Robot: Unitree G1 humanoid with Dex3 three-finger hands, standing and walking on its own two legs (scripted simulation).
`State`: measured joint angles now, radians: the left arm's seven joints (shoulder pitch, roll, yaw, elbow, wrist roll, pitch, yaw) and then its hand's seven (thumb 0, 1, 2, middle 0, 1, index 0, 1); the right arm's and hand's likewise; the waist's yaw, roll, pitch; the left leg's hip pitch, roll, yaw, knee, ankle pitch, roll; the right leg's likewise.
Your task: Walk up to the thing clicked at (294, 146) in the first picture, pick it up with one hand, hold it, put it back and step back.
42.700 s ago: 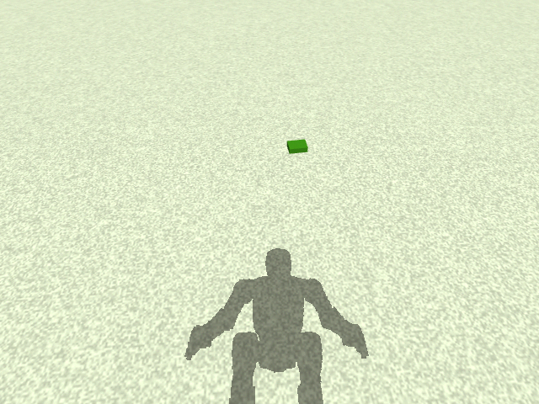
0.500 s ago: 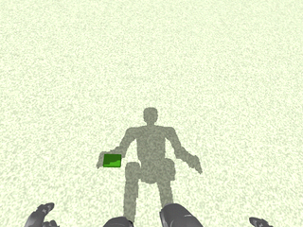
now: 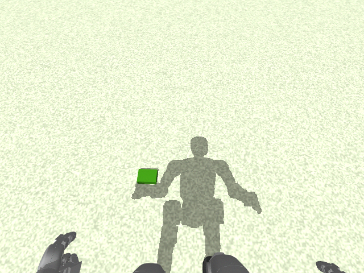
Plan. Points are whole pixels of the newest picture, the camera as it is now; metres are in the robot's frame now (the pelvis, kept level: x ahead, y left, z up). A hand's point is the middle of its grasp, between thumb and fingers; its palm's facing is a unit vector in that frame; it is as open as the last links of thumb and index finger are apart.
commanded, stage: step back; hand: left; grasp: from above
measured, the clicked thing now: (147, 176) +0.63 +0.21 -0.74
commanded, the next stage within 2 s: none
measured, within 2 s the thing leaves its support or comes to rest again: neither
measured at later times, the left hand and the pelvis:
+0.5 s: hand out of the picture -0.09 +0.24 -0.16, palm faces -0.07 -0.91 -0.41, open 7.4 cm; pelvis -0.17 -0.03 -0.01, yaw -4 degrees
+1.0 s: hand out of the picture -0.20 +0.21 -0.14, palm faces +0.03 -0.94 -0.34, open 7.4 cm; pelvis -0.33 -0.05 +0.01, yaw +1 degrees
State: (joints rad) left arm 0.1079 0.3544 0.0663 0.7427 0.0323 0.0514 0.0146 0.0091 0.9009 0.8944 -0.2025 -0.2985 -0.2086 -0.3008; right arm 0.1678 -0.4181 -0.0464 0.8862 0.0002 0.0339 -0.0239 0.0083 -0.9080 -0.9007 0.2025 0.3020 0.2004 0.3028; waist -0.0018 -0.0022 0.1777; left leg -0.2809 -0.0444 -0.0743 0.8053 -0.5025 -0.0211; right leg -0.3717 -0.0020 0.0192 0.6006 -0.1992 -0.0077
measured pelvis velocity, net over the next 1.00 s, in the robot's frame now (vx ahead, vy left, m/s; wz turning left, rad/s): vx -0.33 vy -0.05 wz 0.02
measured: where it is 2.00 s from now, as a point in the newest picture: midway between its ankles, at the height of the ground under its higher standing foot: outside the picture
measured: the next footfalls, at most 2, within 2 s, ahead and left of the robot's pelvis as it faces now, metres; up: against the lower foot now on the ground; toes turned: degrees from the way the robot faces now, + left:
left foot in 0.04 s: +0.01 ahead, +0.12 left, +0.00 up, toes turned -2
right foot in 0.46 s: -0.16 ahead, -0.17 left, +0.00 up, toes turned -1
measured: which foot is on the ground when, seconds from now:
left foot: up 0.00-0.02, down 0.04-0.50, up 0.52-0.80, down 0.82-1.00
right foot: down 0.00-0.06, up 0.08-0.44, down 0.46-0.84, up 0.86-1.00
